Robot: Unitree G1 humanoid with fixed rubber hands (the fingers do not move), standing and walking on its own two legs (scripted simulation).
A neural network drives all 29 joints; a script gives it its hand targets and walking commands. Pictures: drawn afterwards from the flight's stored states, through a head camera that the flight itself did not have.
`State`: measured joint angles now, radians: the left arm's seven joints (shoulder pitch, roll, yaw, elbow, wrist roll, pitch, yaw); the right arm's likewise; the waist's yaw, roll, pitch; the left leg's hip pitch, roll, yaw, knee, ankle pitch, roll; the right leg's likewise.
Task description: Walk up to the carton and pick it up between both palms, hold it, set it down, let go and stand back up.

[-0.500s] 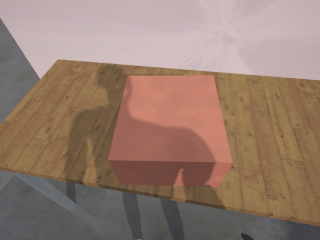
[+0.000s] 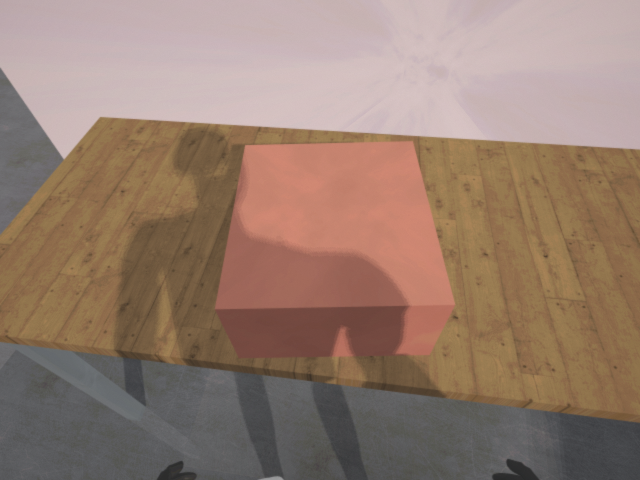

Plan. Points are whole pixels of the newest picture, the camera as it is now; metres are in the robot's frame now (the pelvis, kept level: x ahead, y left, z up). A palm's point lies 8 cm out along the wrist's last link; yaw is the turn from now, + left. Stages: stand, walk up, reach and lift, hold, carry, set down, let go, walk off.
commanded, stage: walk up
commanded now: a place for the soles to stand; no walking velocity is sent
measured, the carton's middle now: (331, 243) +0.45 +0.01 +0.00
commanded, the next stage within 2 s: none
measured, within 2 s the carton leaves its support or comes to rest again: neither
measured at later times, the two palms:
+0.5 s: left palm out of the picture +0.08 +0.25 -0.12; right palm out of the picture +0.04 -0.25 -0.13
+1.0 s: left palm out of the picture +0.10 +0.33 -0.13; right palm out of the picture +0.04 -0.19 -0.12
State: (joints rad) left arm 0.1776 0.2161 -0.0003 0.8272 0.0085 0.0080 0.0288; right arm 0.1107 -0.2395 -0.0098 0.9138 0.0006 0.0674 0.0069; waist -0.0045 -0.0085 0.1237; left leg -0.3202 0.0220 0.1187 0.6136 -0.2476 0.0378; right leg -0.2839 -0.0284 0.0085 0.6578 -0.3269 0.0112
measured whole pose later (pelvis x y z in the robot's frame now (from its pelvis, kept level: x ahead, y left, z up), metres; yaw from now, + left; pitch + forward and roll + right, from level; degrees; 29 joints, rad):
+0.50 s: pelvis -0.01 +0.01 +0.00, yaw -3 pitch -2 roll +1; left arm 0.24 0.23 0.00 0.85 0.01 -0.02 0.02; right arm 0.19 -0.25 0.00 0.95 0.00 0.05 0.00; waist 0.00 -0.01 0.09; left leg -0.31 0.03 0.17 0.56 -0.21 0.05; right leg -0.31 -0.02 0.06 0.62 -0.28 0.02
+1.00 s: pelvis -0.04 +0.07 -0.01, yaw -9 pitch -2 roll +2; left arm 0.17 0.30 0.06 0.78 0.04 0.04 0.05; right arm 0.10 -0.21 -0.03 0.84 -0.01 0.05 0.01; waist 0.02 -0.09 0.16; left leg -0.27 -0.03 0.04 0.68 -0.37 0.01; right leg -0.46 -0.02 0.20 0.82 -0.45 0.03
